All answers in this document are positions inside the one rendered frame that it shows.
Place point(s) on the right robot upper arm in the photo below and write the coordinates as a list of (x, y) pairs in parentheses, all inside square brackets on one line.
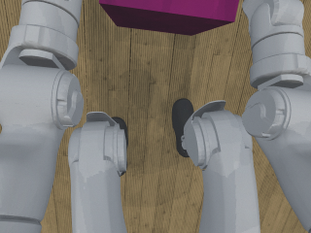
[(279, 118)]

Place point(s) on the robot left forearm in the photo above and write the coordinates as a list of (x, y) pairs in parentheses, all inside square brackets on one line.
[(46, 35)]

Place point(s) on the carton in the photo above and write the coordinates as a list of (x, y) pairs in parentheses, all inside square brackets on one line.
[(184, 17)]

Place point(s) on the right robot thigh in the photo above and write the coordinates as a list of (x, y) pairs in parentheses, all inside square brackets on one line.
[(230, 194)]

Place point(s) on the left robot upper arm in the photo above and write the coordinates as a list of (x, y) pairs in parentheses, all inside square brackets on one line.
[(37, 105)]

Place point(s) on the right robot foot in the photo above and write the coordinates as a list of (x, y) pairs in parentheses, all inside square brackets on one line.
[(181, 111)]

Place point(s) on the robot right forearm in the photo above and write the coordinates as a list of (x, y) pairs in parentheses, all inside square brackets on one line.
[(277, 44)]

